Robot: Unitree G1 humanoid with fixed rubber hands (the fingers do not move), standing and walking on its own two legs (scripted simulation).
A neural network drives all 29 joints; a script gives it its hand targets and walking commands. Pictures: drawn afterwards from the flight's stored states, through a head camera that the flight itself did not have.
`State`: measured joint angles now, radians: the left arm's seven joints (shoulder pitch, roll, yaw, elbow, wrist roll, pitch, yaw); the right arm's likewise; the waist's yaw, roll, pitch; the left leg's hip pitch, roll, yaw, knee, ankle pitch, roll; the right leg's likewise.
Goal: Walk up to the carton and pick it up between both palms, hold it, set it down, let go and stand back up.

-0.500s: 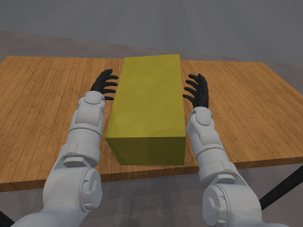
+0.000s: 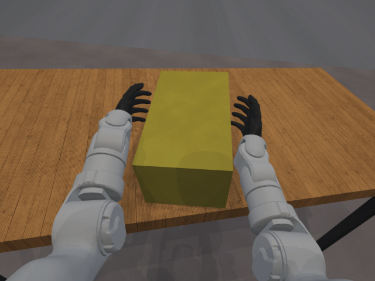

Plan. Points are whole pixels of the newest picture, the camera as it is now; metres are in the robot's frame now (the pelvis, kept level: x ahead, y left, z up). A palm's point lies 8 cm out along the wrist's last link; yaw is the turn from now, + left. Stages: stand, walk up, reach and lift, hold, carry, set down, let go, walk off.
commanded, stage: set down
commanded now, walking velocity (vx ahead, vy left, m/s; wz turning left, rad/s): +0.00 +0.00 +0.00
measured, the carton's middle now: (190, 132) +0.44 -0.06 +0.09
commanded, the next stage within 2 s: none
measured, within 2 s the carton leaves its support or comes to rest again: rests again in 0.62 s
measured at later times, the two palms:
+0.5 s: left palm (127, 116) +0.44 +0.09 +0.14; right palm (252, 136) +0.36 -0.18 +0.14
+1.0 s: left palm (133, 119) +0.44 +0.07 +0.13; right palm (254, 144) +0.36 -0.19 +0.12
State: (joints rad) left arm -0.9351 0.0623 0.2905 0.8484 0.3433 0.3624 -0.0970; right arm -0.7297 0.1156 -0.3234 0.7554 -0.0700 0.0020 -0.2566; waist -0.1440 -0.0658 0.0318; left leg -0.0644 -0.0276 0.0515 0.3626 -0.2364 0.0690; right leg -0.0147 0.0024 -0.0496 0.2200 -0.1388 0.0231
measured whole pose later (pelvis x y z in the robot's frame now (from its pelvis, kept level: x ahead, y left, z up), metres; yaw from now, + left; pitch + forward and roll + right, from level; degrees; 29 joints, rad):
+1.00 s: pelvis +0.00 -0.01 +0.00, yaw -2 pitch -2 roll -2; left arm -0.96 0.03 0.44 0.92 0.38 0.22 -0.16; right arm -0.68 0.17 -0.41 0.70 -0.20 -0.03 -0.25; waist -0.12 -0.08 0.05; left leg -0.09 -0.02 0.08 0.33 -0.22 0.06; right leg -0.06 0.01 -0.03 0.22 -0.13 0.02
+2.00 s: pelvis +0.00 +0.00 +0.00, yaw -4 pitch -3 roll -2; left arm -0.93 0.03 0.45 0.97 0.38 0.13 -0.13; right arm -0.70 0.13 -0.41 0.83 -0.20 -0.14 -0.21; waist -0.11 -0.08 0.09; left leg -0.07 -0.01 0.11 0.35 -0.24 0.07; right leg -0.05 0.01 0.01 0.23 -0.13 0.02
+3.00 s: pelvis -0.07 -0.01 -0.01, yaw -3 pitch -6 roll -1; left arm -0.68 0.37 -0.04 0.74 -0.23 0.32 -0.09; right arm -0.50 0.02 -0.05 0.34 0.20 0.40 -0.43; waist -0.05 -0.03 0.03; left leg -0.16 0.00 0.10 0.45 -0.19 0.06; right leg -0.16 0.02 0.00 0.38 -0.12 0.00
